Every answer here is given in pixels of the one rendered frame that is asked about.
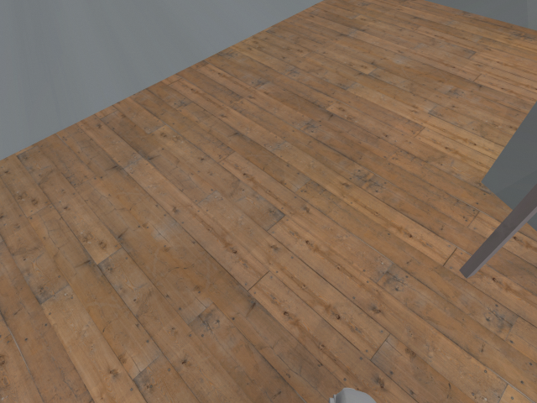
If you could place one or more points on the table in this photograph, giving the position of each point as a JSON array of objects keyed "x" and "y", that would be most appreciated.
[{"x": 502, "y": 234}]

